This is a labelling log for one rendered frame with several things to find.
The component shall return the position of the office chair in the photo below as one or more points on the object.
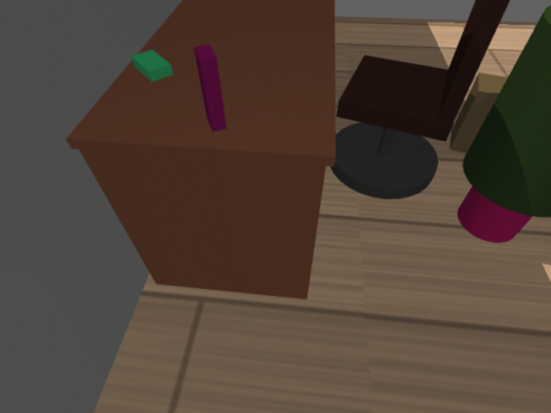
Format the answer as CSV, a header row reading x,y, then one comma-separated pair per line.
x,y
385,156

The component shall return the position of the potted plant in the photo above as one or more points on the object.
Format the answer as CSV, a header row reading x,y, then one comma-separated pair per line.
x,y
509,161

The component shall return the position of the desk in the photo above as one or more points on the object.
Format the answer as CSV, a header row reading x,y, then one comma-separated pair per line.
x,y
233,210

